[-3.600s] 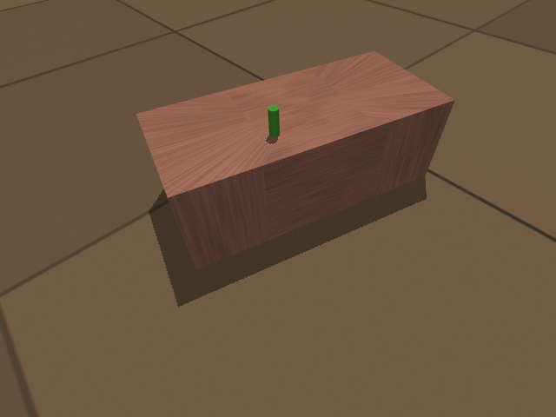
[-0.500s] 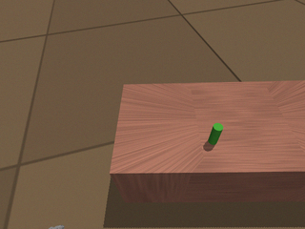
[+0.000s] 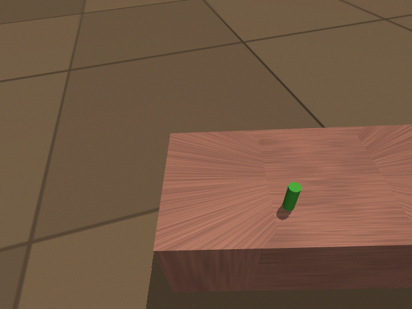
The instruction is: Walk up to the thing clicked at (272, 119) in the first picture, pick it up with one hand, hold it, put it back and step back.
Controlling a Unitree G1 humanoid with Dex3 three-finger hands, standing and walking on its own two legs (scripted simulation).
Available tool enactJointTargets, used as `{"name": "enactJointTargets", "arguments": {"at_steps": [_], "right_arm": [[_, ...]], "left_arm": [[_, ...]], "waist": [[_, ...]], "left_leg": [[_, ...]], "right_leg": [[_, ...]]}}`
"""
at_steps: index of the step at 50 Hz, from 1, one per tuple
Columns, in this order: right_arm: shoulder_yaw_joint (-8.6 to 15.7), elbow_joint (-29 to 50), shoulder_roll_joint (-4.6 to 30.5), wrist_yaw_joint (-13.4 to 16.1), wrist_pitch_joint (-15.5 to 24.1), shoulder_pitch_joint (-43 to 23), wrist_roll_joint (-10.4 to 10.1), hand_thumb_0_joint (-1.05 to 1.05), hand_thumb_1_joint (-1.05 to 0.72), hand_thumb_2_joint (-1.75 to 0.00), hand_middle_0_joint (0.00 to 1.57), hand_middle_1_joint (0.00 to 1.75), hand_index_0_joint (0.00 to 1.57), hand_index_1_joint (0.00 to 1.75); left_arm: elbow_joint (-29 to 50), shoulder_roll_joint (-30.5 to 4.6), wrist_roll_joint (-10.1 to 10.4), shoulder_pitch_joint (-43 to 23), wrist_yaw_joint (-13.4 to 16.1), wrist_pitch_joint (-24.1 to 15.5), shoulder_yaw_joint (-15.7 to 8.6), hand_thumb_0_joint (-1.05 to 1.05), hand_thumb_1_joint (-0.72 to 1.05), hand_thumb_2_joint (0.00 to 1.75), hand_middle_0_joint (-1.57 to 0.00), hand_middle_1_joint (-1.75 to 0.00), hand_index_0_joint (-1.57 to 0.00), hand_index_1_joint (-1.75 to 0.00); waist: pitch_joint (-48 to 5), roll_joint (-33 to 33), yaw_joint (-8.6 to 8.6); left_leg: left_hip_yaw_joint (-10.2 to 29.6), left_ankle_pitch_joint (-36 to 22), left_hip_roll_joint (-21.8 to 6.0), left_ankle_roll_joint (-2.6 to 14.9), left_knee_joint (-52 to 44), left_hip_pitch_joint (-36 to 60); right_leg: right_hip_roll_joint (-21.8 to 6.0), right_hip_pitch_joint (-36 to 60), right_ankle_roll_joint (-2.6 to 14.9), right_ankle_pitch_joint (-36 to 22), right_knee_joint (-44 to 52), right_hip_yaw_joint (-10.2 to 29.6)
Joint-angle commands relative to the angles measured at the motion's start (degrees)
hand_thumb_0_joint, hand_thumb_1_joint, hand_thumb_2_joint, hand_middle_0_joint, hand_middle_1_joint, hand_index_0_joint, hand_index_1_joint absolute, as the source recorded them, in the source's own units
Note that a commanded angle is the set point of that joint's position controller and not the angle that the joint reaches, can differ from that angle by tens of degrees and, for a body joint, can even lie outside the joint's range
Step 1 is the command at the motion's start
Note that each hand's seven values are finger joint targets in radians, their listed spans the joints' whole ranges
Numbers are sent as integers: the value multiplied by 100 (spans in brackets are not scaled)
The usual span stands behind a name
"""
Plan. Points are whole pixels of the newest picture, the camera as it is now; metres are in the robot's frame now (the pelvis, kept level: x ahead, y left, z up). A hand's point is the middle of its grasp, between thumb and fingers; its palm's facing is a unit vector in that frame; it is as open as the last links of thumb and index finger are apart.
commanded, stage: walk up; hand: right
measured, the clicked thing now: (291, 196) +0.55 -0.22 -0.26
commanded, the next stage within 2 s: stand in 0.76 s
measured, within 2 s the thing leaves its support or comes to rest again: neither
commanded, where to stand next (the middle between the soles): +0.08 +0.00 m, yaw -2 degrees
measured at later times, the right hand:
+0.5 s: hand out of the picture +0.09 -0.26 -0.14, palm faces +0.02 +0.94 -0.35, open 7.4 cm
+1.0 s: hand out of the picture +0.10 -0.25 -0.14, palm faces +0.02 +0.94 -0.33, open 7.4 cm
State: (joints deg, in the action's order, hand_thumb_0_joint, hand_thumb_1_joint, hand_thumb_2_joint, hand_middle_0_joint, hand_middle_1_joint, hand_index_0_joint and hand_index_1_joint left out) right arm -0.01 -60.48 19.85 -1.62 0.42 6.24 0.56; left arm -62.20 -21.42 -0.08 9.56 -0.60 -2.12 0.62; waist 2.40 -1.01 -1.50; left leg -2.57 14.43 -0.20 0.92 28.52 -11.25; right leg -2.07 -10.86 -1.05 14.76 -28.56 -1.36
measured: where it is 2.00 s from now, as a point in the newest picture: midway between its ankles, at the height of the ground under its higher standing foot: outside the picture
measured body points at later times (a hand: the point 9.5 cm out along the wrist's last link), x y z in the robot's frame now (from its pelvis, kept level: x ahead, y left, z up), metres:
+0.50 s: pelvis +0.02 +0.00 +0.01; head +0.02 +0.00 +0.46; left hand +0.11 +0.30 -0.12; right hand +0.09 -0.31 -0.12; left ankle +0.01 +0.11 -0.74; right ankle +0.01 -0.13 -0.74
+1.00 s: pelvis +0.02 +0.00 +0.01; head +0.03 +0.00 +0.46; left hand +0.12 +0.30 -0.12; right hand +0.10 -0.30 -0.12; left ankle +0.01 +0.11 -0.74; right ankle +0.01 -0.13 -0.74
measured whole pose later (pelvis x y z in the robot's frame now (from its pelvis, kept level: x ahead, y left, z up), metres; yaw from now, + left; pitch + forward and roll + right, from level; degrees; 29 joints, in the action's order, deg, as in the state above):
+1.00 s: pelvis +0.02 +0.00 +0.01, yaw -1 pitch -2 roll +0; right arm 0.8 -66.1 19.4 -0.5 0.8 3.6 0.4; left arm -65.4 -19.9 0.0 4.2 -0.1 -0.7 0.5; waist 3.2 0.5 0.6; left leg -3.5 9.9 0.2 0.7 16.7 -4.3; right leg -2.1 -4.8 -1.5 10.4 -17.7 -0.6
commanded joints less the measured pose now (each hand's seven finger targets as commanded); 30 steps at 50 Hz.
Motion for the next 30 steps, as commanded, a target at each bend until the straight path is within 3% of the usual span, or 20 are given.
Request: {"name": "enactJointTargets", "arguments": {"at_steps": [1, 8, 30], "right_arm": [[329, 252, 1378, 110, 142, -369, -25, 0, -90, -90, 20, 30, 20, 30], [318, 62, 1283, 111, 127, -410, -15, 0, -90, -90, 20, 30, 20, 30], [375, -119, 1297, 158, 119, -377, 12, 0, -90, -90, 20, 30, 20, 30]], "left_arm": [[310, -1270, -16, -407, 108, -149, -263, 0, 90, 90, -20, -30, -20, -30], [173, -1241, -36, -518, 128, -133, -267, 0, 90, 90, -20, -30, -20, -30], [54, -1124, -53, -763, 145, -48, -259, 0, 90, 90, -20, -30, -20, -30]], "waist": [[-266, 164, 110], [-443, 211, 93], [-412, 38, 148]], "left_leg": [[739, -388, -649, 190, -842, 232], [623, -795, -658, 128, -980, 499], [520, -1153, -735, 88, -1255, 636]], "right_leg": [[-529, -23, 319, -705, 888, 676], [-578, 242, 252, -1009, 1047, 633], [-517, 474, 192, -1417, 1064, 561]]}}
